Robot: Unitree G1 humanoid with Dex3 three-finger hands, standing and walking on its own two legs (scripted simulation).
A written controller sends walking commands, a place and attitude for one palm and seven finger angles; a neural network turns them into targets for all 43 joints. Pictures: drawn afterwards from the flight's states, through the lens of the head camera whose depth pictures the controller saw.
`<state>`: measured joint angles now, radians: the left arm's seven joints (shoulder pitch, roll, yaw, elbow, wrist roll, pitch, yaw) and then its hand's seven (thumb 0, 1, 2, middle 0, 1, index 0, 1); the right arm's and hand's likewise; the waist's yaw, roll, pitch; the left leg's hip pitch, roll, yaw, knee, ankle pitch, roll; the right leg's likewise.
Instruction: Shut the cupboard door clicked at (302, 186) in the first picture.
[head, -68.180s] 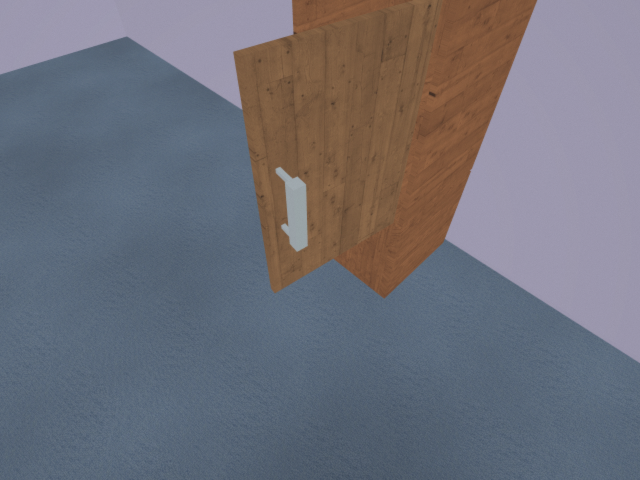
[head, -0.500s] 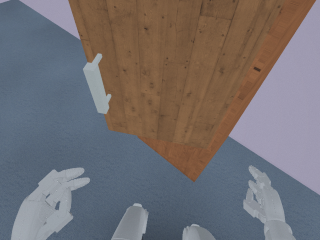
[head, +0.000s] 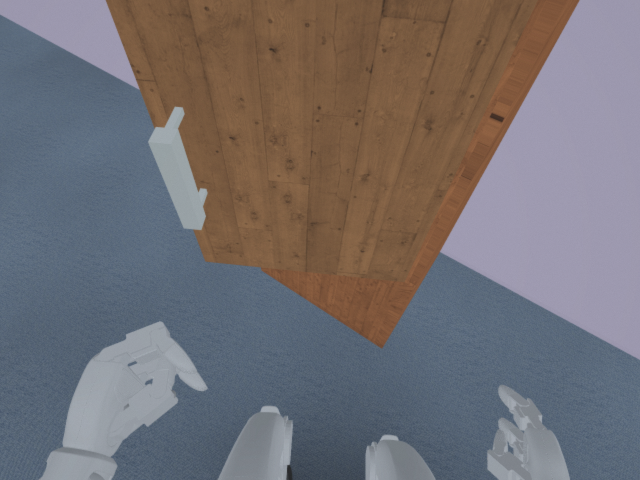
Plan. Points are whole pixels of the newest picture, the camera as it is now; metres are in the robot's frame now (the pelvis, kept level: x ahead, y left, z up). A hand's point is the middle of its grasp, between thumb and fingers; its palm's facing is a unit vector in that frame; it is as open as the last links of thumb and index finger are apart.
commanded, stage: raise the hand and make a fist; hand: left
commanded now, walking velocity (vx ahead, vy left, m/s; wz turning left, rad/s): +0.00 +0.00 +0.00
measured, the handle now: (186, 172) +0.49 +0.23 +0.07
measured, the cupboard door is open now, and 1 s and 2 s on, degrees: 29 29 29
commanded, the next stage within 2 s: bring the fist close to the handle in 0.88 s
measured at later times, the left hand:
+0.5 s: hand (145, 358) +0.23 +0.20 +0.08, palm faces -0.01 -1.00 -0.05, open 3.1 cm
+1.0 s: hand (185, 362) +0.23 +0.16 +0.06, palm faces -0.06 -1.00 -0.02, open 3.1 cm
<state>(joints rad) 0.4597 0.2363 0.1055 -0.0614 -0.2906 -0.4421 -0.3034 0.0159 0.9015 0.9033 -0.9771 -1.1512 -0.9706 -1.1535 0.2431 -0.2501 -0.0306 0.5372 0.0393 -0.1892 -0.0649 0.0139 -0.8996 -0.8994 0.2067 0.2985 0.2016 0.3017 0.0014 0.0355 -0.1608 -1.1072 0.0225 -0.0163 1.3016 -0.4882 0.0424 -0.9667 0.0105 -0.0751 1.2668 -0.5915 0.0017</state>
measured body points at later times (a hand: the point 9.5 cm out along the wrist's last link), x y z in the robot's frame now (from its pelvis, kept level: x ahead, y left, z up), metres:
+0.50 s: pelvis +0.01 +0.00 +0.01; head +0.07 +0.03 +0.46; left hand +0.22 +0.25 +0.09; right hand +0.20 -0.22 -0.05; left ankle +0.07 +0.09 -0.62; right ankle +0.02 -0.13 -0.62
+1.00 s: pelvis +0.02 -0.02 +0.01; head +0.08 -0.01 +0.46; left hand +0.23 +0.22 +0.07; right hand +0.21 -0.25 -0.06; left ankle +0.07 +0.09 -0.62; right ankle +0.02 -0.13 -0.62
